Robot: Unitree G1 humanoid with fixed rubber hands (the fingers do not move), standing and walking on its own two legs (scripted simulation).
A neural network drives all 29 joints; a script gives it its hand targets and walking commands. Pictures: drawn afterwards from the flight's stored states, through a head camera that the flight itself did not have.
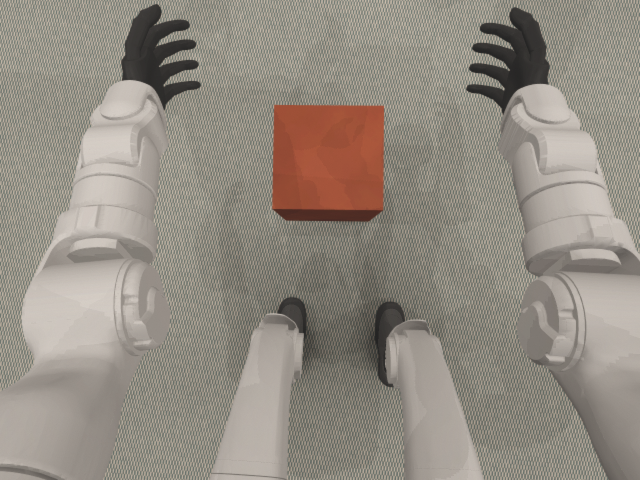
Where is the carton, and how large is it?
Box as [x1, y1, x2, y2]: [272, 105, 383, 221]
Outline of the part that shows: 274,105 272,208 286,220 368,221 382,210 383,106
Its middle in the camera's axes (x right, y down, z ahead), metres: +0.02 -0.15 +0.85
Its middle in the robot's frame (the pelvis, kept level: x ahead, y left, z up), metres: +0.53 +0.03 -0.53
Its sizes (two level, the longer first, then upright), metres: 0.210 0.200 0.250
